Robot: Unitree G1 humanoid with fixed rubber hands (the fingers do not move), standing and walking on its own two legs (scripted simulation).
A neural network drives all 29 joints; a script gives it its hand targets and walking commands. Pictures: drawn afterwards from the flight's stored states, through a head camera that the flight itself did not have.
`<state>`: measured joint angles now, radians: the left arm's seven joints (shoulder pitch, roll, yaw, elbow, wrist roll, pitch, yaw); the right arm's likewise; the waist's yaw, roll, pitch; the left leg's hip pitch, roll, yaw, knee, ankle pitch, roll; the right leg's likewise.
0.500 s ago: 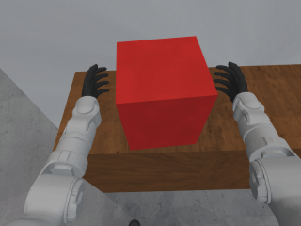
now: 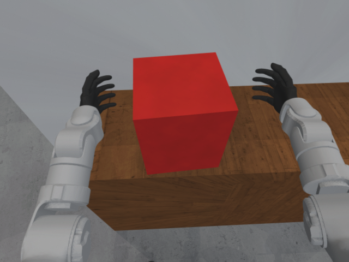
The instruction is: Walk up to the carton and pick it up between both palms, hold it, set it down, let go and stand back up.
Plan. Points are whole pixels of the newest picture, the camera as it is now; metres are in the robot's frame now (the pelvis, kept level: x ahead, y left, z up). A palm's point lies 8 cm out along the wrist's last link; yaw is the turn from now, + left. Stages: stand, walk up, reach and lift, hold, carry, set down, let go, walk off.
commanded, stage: set down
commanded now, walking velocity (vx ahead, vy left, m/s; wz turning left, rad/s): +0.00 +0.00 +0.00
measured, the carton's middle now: (179, 117) +0.49 +0.05 +0.02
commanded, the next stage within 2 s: none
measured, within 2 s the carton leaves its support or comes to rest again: neither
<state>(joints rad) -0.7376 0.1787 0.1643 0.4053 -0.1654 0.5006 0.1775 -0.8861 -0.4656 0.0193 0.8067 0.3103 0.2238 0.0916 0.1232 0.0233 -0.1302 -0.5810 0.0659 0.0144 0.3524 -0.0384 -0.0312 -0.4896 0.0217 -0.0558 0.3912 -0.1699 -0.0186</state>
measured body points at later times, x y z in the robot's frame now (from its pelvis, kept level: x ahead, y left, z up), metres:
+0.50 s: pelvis +0.00 +0.01 +0.00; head +0.05 +0.02 +0.45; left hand +0.36 +0.21 +0.06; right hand +0.41 -0.20 +0.06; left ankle +0.06 +0.14 -0.74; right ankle +0.00 -0.11 -0.74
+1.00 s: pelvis +0.02 -0.01 +0.01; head +0.05 -0.01 +0.46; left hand +0.34 +0.20 +0.06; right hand +0.39 -0.21 +0.07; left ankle +0.06 +0.14 -0.74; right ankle +0.00 -0.11 -0.74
